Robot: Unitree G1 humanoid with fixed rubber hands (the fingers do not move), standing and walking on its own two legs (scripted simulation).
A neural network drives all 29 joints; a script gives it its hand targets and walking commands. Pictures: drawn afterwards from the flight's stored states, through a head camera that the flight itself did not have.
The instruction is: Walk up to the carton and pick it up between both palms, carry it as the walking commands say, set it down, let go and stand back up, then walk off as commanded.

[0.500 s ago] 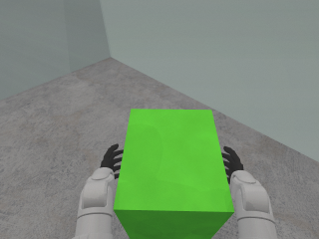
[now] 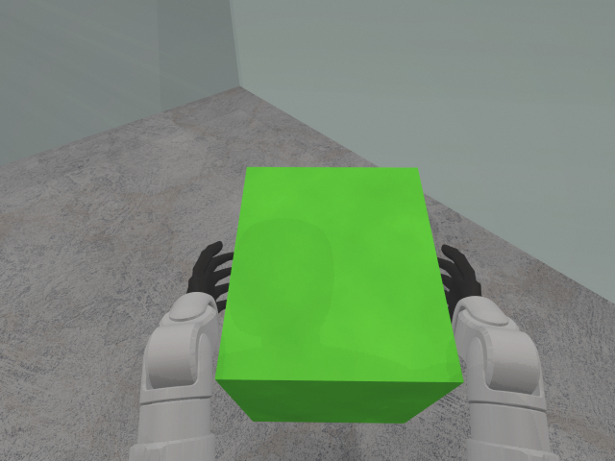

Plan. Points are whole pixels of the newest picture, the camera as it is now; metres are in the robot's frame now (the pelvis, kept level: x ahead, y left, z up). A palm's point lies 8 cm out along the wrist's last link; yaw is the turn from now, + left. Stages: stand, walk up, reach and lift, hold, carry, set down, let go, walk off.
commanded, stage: carry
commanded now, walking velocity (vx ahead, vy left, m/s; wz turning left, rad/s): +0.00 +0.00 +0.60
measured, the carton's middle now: (330, 302) +0.34 +0.00 +0.02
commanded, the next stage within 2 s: none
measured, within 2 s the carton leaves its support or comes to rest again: neither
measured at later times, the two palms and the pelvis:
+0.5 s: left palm (144, 313) +0.25 +0.21 +0.12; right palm (414, 268) +0.33 -0.11 +0.11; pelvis -0.03 -0.01 +0.02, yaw +16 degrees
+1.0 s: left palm (5, 423) +0.15 +0.31 +0.10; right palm (298, 286) +0.32 +0.04 +0.08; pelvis -0.04 +0.00 +0.00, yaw +34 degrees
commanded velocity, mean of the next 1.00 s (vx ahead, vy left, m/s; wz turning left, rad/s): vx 0.00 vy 0.00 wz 0.60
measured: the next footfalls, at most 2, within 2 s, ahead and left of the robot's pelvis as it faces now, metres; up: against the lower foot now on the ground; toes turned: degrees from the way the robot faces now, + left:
right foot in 0.24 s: +0.01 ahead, -0.12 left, +0.00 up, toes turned +1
left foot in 0.62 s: -0.02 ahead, +0.14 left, +0.00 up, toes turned +28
